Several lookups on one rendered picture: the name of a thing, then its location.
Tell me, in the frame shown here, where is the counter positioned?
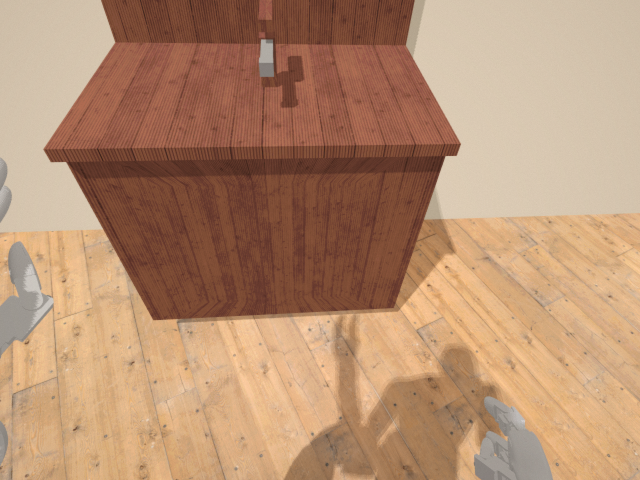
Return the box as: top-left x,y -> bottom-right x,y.
43,0 -> 461,320

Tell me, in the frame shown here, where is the left robot hand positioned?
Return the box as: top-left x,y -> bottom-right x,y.
0,158 -> 54,359

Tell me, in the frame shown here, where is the tap lever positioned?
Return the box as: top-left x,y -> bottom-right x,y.
259,39 -> 274,77

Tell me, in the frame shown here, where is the right robot hand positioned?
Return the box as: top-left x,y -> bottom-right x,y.
474,396 -> 553,480

